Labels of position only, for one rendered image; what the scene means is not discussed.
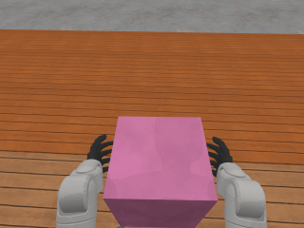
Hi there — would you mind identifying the left robot forearm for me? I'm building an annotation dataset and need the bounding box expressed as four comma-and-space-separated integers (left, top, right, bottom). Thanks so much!
56, 159, 104, 228

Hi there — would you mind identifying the robot left hand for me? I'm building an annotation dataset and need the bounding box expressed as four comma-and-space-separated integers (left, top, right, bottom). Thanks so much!
87, 134, 114, 173

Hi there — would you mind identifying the right robot forearm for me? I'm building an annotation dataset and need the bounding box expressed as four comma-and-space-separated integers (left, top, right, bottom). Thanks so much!
216, 162, 267, 228

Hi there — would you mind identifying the robot right hand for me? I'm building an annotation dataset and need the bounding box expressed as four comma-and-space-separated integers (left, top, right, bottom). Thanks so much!
206, 137, 233, 177

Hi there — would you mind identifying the carton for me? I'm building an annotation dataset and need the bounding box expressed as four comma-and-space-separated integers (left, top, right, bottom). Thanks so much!
103, 116, 218, 228

